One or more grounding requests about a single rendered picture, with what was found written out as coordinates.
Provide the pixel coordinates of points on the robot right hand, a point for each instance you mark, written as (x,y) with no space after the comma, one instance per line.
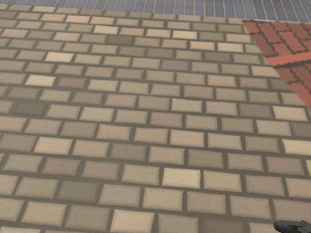
(290,226)

